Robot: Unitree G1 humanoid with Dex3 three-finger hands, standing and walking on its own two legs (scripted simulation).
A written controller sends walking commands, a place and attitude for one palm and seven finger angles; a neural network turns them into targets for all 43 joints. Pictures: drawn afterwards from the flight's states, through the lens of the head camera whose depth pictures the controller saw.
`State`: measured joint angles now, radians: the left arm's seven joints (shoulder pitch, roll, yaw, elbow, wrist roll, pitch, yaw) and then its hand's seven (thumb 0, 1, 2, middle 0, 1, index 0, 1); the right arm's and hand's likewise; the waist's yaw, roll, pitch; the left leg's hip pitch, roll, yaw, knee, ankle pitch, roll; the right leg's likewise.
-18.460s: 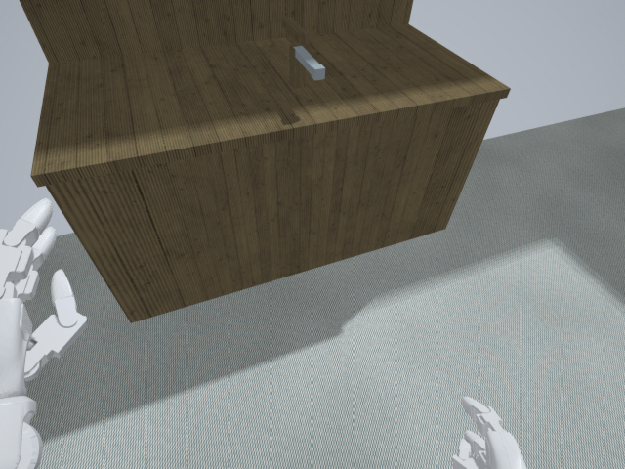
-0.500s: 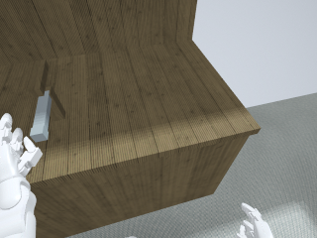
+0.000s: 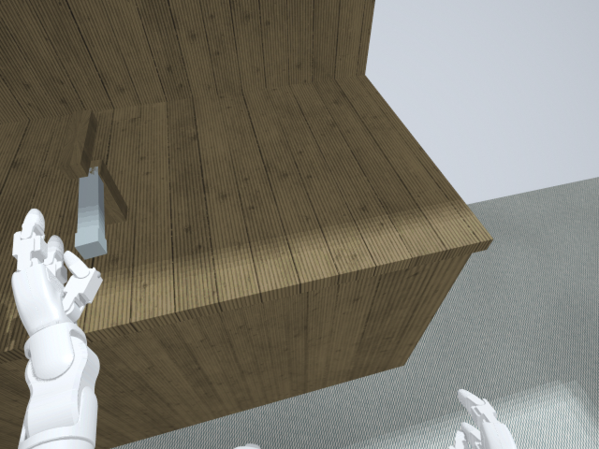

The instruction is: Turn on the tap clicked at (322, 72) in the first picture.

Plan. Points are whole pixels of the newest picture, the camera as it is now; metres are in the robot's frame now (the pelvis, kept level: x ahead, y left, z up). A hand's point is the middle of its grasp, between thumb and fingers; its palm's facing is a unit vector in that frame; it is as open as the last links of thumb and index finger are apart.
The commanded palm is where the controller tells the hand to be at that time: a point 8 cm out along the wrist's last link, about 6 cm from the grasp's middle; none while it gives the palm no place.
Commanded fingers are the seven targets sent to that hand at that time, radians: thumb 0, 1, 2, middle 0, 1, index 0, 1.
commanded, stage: push the lever round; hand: left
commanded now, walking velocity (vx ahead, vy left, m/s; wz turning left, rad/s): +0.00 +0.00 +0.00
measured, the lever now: (91, 243) +0.34 +0.31 +0.10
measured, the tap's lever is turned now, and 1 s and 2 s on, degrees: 6 33 60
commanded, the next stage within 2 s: none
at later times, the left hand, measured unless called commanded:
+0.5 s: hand (134, 261) +0.32 +0.25 +0.09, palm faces +0.65 -0.76 -0.04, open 7.6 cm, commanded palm +0.27 +0.26 +0.08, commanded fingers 0.00 0.90 0.90 -0.15 -0.15 -0.15 -0.15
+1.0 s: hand (160, 247) +0.34 +0.22 +0.09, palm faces +0.73 -0.68 -0.04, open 7.6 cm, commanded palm +0.30 +0.23 +0.08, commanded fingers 0.00 0.90 0.90 -0.15 -0.15 -0.15 -0.15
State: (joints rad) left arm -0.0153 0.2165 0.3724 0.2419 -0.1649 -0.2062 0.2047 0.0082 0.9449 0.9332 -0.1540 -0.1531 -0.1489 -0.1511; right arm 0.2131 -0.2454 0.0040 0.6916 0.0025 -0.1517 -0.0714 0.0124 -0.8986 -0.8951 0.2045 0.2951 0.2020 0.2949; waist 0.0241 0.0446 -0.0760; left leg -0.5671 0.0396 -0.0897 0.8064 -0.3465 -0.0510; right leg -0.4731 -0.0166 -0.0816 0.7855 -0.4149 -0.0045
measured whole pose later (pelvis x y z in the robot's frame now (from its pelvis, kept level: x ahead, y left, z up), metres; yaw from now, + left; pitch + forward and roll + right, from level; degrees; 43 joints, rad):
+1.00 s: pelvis +0.01 +0.00 +0.00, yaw +0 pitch +5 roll -1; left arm -0.16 0.03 0.18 0.27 0.02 -0.08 0.67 -0.01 0.93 0.92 -0.15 -0.15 -0.15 -0.15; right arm 0.16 -0.21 -0.01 0.69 -0.04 -0.01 -0.04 0.01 -0.90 -0.90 0.20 0.30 0.20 0.29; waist 0.02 0.03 -0.10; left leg -0.52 0.04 -0.09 0.78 -0.35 -0.05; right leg -0.43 -0.02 -0.08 0.76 -0.42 -0.01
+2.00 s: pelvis +0.01 -0.01 +0.00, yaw +0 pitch +10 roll -1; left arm -0.55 -0.05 0.28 0.63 0.13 -0.04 0.95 0.00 0.93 0.92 -0.15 -0.15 -0.12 -0.14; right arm 0.20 -0.19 -0.05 0.78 -0.10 0.02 0.03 0.01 -0.90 -0.90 0.20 0.29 0.20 0.29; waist -0.02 0.04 -0.14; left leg -0.64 0.05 -0.10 0.82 -0.35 -0.07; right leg -0.56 -0.01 -0.09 0.82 -0.43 -0.02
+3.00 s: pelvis +0.02 +0.00 +0.00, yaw -1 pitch +9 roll -1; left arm -0.57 -0.01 0.32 0.61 0.11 0.01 0.91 0.01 0.90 0.90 -0.15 -0.15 -0.15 -0.15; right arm 0.22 -0.19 -0.05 0.76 -0.09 0.03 0.05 0.01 -0.90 -0.90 0.20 0.29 0.20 0.29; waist -0.03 0.03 -0.14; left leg -0.58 0.05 -0.08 0.77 -0.35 -0.06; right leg -0.49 -0.01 -0.07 0.75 -0.41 -0.01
